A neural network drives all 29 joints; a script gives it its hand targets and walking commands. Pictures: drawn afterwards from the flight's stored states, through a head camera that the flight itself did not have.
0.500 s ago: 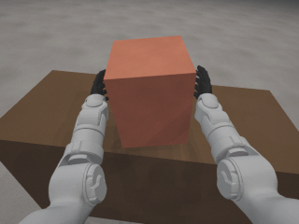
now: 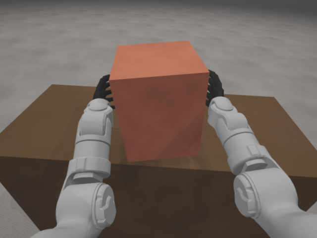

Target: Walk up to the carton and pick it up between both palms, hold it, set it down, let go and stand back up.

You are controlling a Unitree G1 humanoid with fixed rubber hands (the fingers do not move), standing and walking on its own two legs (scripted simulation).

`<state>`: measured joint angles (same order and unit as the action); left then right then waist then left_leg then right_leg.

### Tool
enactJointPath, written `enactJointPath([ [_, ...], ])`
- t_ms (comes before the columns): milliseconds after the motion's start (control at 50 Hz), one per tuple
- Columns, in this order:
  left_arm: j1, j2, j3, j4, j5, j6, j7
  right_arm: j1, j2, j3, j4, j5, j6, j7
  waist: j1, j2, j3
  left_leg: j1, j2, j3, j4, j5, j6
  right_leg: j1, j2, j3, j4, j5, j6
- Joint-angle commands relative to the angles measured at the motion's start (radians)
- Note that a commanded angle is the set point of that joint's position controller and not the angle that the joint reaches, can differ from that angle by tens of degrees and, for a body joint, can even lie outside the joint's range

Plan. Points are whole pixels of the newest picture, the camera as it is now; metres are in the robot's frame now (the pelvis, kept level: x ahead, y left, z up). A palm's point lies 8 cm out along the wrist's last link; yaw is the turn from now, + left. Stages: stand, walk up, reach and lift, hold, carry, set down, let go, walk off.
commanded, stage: reach and lift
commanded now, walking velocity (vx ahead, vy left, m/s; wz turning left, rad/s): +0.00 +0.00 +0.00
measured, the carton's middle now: (158, 100) +0.44 -0.01 +0.19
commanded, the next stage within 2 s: hold in 1.12 s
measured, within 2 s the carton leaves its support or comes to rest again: neither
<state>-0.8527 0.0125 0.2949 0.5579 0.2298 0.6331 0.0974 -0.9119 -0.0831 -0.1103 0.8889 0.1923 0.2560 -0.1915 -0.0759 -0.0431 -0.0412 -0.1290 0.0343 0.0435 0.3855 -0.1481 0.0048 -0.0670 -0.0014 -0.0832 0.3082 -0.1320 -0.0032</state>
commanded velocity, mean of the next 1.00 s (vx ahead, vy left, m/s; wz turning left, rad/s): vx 0.00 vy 0.00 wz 0.00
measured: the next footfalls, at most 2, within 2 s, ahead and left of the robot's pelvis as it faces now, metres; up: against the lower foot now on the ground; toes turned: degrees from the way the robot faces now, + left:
none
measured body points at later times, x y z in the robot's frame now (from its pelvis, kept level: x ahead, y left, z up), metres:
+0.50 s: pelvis +0.01 -0.01 +0.00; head -0.06 +0.01 +0.44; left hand +0.41 +0.14 +0.23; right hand +0.41 -0.16 +0.24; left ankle +0.05 +0.11 -0.75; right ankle +0.03 -0.12 -0.75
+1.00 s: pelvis +0.03 -0.01 +0.00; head -0.04 +0.01 +0.44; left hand +0.42 +0.15 +0.25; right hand +0.42 -0.15 +0.26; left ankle +0.05 +0.11 -0.75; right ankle +0.03 -0.12 -0.75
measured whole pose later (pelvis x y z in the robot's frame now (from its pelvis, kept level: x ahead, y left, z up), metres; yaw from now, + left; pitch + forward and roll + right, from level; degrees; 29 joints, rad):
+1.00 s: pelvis +0.03 -0.01 +0.00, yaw +1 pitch -7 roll -2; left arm -0.85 0.03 0.34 0.36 0.23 0.83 0.05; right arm -0.96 -0.13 0.03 0.72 0.36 0.48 -0.30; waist -0.10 -0.01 -0.05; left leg -0.10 0.04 0.02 0.43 -0.21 -0.01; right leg -0.01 0.01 -0.10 0.31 -0.18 -0.01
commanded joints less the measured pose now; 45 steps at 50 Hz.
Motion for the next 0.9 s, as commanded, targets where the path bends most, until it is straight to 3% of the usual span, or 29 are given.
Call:
enactJointPath([
  [0,-0.867,-0.674,-0.388,-0.150,-0.132,-0.086,-0.121,-0.931,0.705,0.273,-0.301,0.071,-0.021,0.124,0.006,0.072,-0.472,0.237,-0.052,-0.040,-0.051,0.087,-0.023,-0.032,0.066,0.013,-0.059,0.013,0.047],
  [120,-0.903,-0.678,-0.358,-0.123,-0.140,-0.073,-0.132,-0.985,0.732,0.270,-0.282,0.081,0.001,0.117,0.017,0.051,-0.481,0.208,-0.057,-0.033,-0.057,0.050,-0.002,-0.018,0.068,0.017,-0.057,-0.005,0.049],
  [300,-0.922,-0.667,-0.357,-0.122,-0.146,-0.057,-0.153,-0.982,0.741,0.285,-0.285,0.125,0.047,0.084,-0.002,0.054,-0.459,0.193,-0.068,-0.042,-0.044,0.078,0.002,-0.001,0.068,0.034,-0.058,0.039,0.053],
  [380,-0.938,-0.676,-0.393,-0.175,-0.167,-0.055,-0.150,-0.991,0.755,0.308,-0.319,0.151,0.061,0.072,-0.011,0.086,-0.489,0.210,-0.073,-0.048,-0.023,0.125,-0.010,0.019,0.069,0.035,-0.046,0.085,0.056],
  [460,-0.946,-0.664,-0.395,-0.206,-0.170,-0.044,-0.150,-0.999,0.760,0.340,-0.373,0.180,0.086,0.059,-0.009,0.068,-0.499,0.202,-0.076,-0.058,-0.019,0.146,-0.009,0.035,0.074,0.033,-0.040,0.107,0.064],
  [520,-0.950,-0.656,-0.407,-0.235,-0.182,-0.034,-0.149,-0.986,0.760,0.344,-0.382,0.193,0.102,0.053,-0.021,0.082,-0.504,0.202,-0.074,-0.062,-0.013,0.137,-0.010,0.024,0.071,0.039,-0.043,0.101,0.062],
  [560,-0.959,-0.661,-0.422,-0.270,-0.191,-0.026,-0.146,-0.984,0.755,0.356,-0.401,0.214,0.114,0.051,-0.011,0.096,-0.518,0.216,-0.074,-0.063,-0.007,0.178,-0.025,0.032,0.078,0.039,-0.035,0.133,0.065],
  [620,-0.928,-0.654,-0.428,-0.294,-0.188,-0.008,-0.146,-0.958,0.741,0.371,-0.418,0.236,0.133,0.040,-0.025,0.103,-0.513,0.235,-0.079,-0.068,0.011,0.239,-0.034,0.049,0.080,0.035,-0.031,0.188,0.068],
  [760,-0.913,-0.628,-0.426,-0.348,-0.190,0.030,-0.159,-0.938,0.726,0.398,-0.478,0.271,0.172,0.026,-0.023,0.084,-0.496,0.218,-0.074,-0.069,0.009,0.236,-0.036,0.067,0.086,0.036,-0.027,0.186,0.070],
  [880,-0.889,-0.613,-0.441,-0.390,-0.188,0.063,-0.165,-0.922,0.704,0.412,-0.529,0.295,0.193,0.012,-0.033,0.101,-0.507,0.230,-0.078,-0.067,0.022,0.277,-0.049,0.090,0.088,0.035,-0.017,0.242,0.078],
])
